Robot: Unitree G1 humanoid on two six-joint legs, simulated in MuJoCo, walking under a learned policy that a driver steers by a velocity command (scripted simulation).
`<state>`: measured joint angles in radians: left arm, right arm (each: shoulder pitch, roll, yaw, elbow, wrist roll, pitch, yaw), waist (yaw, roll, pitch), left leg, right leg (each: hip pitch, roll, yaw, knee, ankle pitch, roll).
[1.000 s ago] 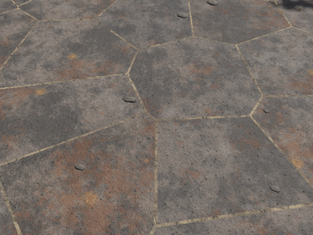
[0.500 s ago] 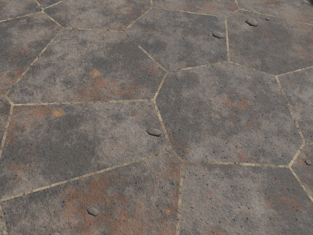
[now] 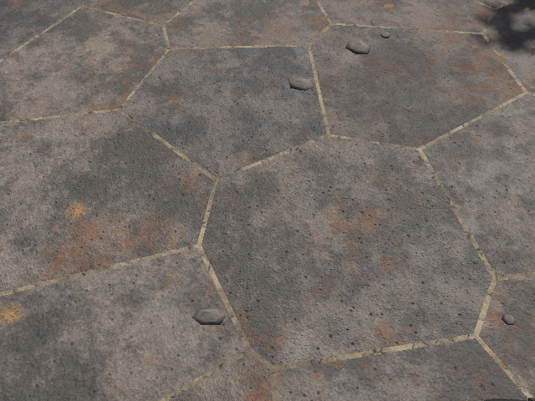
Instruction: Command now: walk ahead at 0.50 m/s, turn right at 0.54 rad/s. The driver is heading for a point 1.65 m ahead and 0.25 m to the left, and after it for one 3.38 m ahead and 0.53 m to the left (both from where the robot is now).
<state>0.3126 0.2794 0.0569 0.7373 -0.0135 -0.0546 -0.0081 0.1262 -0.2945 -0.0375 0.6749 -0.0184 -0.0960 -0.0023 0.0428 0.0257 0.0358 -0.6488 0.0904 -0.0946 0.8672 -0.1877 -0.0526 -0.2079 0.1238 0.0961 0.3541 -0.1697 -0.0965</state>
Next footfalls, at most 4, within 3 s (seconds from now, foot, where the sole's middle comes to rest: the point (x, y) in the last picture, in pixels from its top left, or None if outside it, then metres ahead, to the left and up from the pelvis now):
0.20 left None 0.31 0.14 -0.78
0.68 right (324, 364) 0.55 -0.07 -0.78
1.14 left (204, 299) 0.72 0.26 -0.78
1.54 right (296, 299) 0.73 0.01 -0.78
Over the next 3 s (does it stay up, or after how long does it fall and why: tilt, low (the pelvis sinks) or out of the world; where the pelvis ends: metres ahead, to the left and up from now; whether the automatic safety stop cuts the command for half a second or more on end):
stays up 1.05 0.27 0.00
